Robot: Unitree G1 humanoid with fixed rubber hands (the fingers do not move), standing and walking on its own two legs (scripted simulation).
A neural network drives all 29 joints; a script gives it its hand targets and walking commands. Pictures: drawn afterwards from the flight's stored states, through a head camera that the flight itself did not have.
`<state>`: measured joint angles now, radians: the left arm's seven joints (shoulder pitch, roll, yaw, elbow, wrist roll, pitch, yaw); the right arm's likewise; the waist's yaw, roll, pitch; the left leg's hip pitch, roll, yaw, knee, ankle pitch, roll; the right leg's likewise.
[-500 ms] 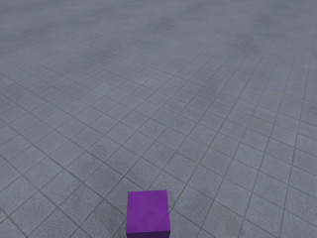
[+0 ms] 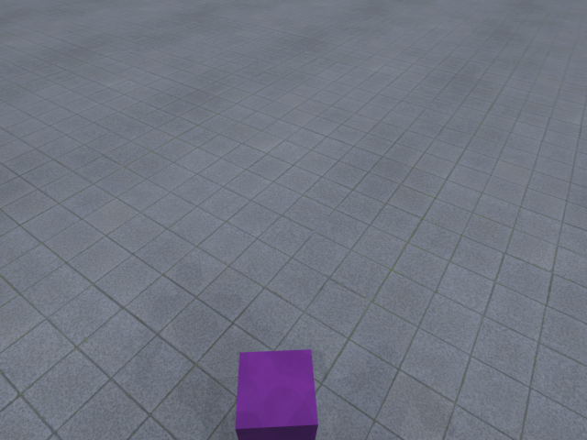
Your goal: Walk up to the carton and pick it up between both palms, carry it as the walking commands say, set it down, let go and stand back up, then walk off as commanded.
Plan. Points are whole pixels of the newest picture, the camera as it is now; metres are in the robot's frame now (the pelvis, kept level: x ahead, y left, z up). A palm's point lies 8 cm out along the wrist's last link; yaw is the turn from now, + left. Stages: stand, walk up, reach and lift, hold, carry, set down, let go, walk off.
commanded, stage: stand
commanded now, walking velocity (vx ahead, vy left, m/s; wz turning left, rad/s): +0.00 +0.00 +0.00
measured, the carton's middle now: (276, 402) +0.42 +0.04 -0.66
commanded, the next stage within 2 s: walk off in 0.06 s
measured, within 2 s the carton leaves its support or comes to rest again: neither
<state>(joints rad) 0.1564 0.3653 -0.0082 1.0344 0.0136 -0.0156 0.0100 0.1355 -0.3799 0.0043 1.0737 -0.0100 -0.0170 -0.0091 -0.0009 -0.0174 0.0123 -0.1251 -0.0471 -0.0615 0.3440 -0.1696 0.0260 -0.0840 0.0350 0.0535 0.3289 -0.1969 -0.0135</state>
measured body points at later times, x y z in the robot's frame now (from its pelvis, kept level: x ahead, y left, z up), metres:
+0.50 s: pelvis -0.01 -0.02 +0.00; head +0.00 -0.01 +0.45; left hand +0.06 +0.27 -0.15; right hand +0.05 -0.33 -0.12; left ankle +0.01 +0.10 -0.75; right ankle -0.05 -0.13 -0.70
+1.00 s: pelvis -0.07 -0.17 -0.01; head -0.04 -0.16 +0.43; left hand +0.08 +0.08 -0.16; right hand -0.08 -0.47 -0.14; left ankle -0.04 -0.06 -0.71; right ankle -0.04 -0.25 -0.75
